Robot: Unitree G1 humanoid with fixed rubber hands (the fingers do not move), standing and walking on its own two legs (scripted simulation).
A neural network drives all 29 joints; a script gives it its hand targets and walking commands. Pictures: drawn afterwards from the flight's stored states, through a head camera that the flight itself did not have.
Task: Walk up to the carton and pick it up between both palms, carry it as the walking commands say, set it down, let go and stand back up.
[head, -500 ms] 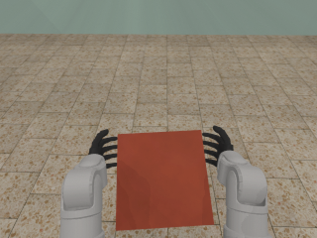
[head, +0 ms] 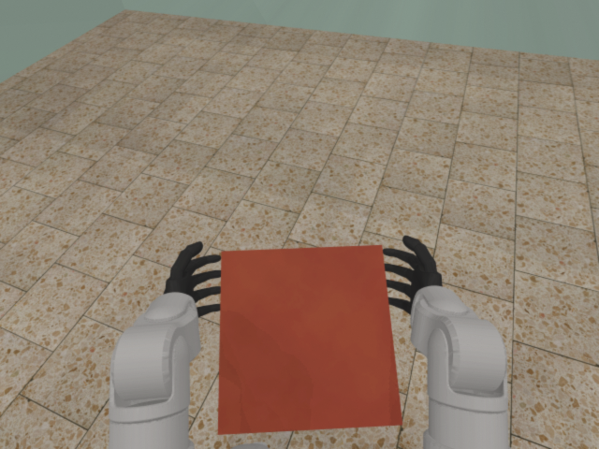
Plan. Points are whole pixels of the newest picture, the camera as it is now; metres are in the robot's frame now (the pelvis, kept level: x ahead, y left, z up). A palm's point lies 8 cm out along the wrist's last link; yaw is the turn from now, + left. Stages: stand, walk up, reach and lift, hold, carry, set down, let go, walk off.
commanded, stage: carry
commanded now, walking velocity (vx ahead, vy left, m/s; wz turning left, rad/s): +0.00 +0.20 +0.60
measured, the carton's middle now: (303, 332) +0.29 -0.01 -0.02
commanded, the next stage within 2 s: none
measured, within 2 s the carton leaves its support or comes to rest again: neither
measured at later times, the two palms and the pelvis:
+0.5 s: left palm out of the picture +0.25 +0.38 +0.05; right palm (216, 286) +0.33 +0.11 +0.05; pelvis +0.01 +0.17 -0.02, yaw +15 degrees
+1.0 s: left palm out of the picture +0.10 +0.63 +0.06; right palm out of the picture +0.27 +0.40 +0.06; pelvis -0.05 +0.35 -0.03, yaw +34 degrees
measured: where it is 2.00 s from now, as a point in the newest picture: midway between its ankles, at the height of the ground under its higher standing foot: outside the picture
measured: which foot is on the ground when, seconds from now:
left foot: up 0.00-0.26, down 0.28-0.60, up 0.62-0.92, down 0.94-1.00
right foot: down 0.00-0.26, up 0.28-0.58, down 0.60-0.92, up 0.94-1.00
